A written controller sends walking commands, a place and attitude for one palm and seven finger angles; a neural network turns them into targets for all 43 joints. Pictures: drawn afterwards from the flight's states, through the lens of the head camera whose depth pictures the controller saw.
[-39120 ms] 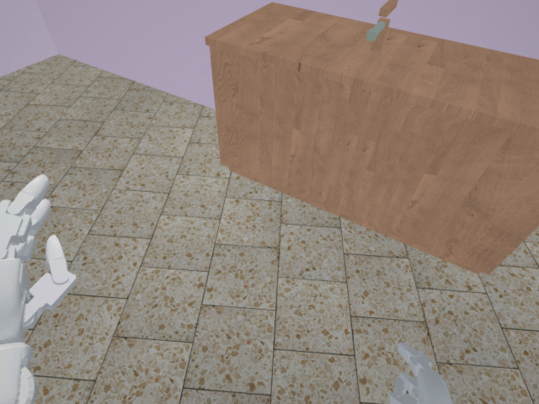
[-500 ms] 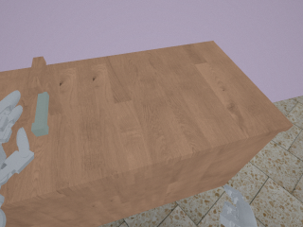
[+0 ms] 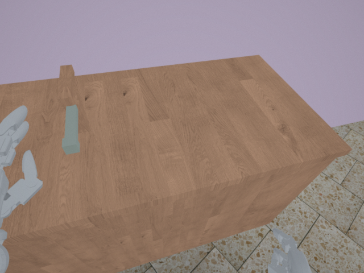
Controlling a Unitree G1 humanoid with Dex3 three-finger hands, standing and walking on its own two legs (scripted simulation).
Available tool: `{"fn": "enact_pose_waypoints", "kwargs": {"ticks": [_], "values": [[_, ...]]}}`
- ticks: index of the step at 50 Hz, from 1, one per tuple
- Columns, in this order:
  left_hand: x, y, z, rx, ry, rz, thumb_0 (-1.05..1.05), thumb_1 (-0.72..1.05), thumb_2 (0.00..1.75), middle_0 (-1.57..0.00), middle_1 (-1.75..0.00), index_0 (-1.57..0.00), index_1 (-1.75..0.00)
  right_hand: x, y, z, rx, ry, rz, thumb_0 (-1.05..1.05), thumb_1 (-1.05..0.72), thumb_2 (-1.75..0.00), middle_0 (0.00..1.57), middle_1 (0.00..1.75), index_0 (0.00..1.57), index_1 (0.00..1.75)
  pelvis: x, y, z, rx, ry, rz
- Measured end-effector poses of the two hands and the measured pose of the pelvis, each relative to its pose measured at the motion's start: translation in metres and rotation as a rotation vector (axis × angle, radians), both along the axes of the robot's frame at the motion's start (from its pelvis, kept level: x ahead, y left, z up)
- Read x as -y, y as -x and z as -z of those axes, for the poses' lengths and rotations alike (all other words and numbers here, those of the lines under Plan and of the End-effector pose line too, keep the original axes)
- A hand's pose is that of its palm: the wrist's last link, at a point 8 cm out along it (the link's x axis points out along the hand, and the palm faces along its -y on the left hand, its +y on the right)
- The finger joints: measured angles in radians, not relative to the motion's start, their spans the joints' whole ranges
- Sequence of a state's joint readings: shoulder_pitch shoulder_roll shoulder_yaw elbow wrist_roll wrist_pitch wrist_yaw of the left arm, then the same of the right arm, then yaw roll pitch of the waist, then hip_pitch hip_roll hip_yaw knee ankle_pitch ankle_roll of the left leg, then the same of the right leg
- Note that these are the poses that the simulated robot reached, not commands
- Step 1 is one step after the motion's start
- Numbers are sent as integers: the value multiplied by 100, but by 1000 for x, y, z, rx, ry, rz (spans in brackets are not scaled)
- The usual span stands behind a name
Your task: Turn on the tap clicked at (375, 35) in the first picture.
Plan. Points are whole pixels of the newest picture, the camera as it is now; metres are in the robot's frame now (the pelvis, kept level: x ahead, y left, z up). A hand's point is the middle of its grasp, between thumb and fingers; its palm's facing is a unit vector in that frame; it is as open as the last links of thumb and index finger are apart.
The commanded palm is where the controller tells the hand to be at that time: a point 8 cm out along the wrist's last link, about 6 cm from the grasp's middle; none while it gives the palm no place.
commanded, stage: come to a stop and stand still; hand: left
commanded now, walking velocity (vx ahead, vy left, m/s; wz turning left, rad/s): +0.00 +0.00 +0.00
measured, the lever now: (71, 145) +0.35 +0.28 +0.08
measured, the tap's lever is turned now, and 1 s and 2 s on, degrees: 0 0 0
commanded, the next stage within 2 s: look again from close up in 1.14 s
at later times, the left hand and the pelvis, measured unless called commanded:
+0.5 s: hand (8, 165) +0.23 +0.30 +0.17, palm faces +0.40 -0.84 -0.37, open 7.4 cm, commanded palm +0.17 +0.33 +0.18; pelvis +0.02 +0.05 +0.01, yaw +1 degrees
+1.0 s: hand (29, 164) +0.24 +0.27 +0.16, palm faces +0.38 -0.85 -0.37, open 7.4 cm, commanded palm +0.18 +0.31 +0.18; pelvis +0.03 +0.03 +0.01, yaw +1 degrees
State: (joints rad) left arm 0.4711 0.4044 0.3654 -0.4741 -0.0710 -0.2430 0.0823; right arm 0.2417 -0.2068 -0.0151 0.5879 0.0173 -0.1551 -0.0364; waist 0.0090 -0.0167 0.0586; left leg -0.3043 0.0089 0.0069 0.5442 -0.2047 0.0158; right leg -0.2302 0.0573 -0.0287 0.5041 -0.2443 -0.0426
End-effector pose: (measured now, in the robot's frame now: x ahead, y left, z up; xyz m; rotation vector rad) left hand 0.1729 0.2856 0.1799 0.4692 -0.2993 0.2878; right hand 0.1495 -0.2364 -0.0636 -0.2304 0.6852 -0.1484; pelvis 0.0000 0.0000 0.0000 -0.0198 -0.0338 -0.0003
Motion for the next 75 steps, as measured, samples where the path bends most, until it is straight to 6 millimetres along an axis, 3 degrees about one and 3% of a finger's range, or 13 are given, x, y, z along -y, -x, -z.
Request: {"fn": "enact_pose_waypoints", "kwargs": {"ticks": [6,12,18,26,35,47,62,75], "values": [[-38,0,-3,75,50,-101,1,89,90,-21,-30,-21,-30,-39,2,-4,-11,-15,-62,1,-90,-90,20,30,20,30,-21,2,-5,-2,3,-4],[-40,-9,5,48,63,-56,1,89,90,-20,-30,-20,-30,-70,-11,-9,27,-48,-103,1,-90,-90,20,30,20,30,-36,1,-6,-7,0,-5],[-47,-13,0,31,16,-29,1,89,90,-21,-30,-21,-30,-83,-23,-12,34,-51,-114,1,-90,-90,20,30,20,30,-44,-7,-7,-18,8,-7],[-54,-22,-1,23,23,-58,1,89,90,-21,-30,-20,-30,-76,-35,-10,1,-28,-106,1,-90,-90,20,30,20,30,-48,-18,-9,-25,7,-12],[-42,-33,2,-15,31,-37,1,89,90,-21,-30,-20,-30,-59,-44,-11,-6,-15,-68,1,-90,-90,20,30,20,30,-41,-26,-9,-28,7,-15],[-31,-29,0,-33,37,-63,1,89,90,-21,-30,-21,-30,-43,-49,-8,-11,-20,-51,1,-90,-90,20,30,20,30,-29,-30,-10,-28,7,-18],[-22,-27,3,-47,60,-66,1,89,90,-21,-30,-21,-30,-36,-46,-9,-8,-22,-42,1,-90,-90,20,30,20,30,-22,-27,-10,-26,8,-16],[-28,-27,6,-65,65,-68,1,89,90,-21,-30,-21,-30,-39,-42,-8,-24,-18,-33,1,-90,-90,20,30,20,30,-26,-27,-10,-27,8,-14]]}}
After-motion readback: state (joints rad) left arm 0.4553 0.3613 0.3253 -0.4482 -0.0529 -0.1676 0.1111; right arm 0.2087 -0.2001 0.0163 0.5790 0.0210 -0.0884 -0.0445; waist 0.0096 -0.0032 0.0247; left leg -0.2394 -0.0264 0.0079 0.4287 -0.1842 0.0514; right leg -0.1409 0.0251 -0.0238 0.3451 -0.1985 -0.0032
